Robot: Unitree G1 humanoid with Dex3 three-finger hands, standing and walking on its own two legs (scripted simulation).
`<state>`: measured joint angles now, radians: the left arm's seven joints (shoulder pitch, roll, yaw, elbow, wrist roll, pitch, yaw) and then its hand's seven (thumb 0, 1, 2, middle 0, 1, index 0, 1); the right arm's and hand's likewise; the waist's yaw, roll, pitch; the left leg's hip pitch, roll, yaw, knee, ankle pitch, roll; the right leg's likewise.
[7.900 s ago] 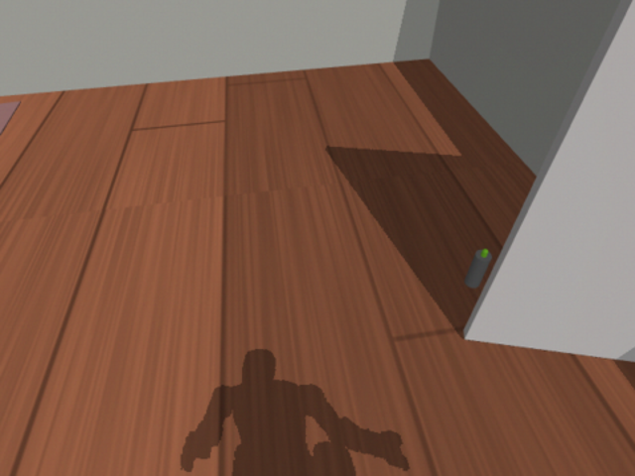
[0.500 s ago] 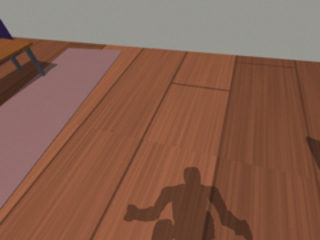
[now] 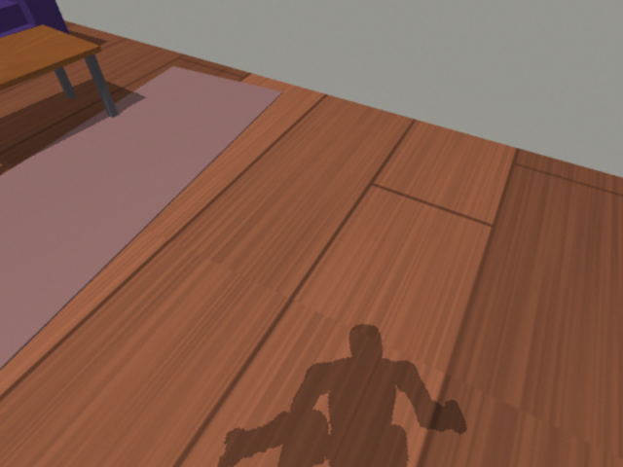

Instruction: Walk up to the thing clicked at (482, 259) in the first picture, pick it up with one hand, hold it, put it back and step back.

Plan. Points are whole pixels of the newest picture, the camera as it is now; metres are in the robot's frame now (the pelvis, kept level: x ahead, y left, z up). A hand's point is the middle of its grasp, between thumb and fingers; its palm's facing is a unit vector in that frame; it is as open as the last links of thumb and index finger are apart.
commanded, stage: walk up
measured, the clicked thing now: out of the picture -0.51 -0.98 -0.66
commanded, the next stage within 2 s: none
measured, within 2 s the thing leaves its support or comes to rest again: neither
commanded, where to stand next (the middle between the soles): +0.49 -0.02 m, yaw -2 degrees
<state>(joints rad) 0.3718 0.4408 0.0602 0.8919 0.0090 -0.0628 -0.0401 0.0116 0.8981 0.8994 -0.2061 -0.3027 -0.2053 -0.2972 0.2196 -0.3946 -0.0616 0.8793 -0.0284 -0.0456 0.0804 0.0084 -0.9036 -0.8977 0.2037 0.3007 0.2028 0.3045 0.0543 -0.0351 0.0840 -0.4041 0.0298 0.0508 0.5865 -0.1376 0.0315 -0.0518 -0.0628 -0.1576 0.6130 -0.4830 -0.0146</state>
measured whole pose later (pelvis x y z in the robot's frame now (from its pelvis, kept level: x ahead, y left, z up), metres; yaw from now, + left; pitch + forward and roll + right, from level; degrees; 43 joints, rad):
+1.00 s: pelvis +0.43 -0.01 +0.00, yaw -28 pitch +0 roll -3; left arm 0.41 0.42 0.04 0.82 0.00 -0.06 0.05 0.01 0.89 0.90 -0.21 -0.30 -0.21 -0.30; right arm 0.12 -0.49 -0.09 0.82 -0.04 0.06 0.11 0.01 -0.91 -0.90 0.20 0.30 0.20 0.30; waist 0.01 0.11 0.07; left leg -0.49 0.07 -0.12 0.65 -0.23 -0.02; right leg -0.07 0.03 0.27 0.50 -0.43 0.06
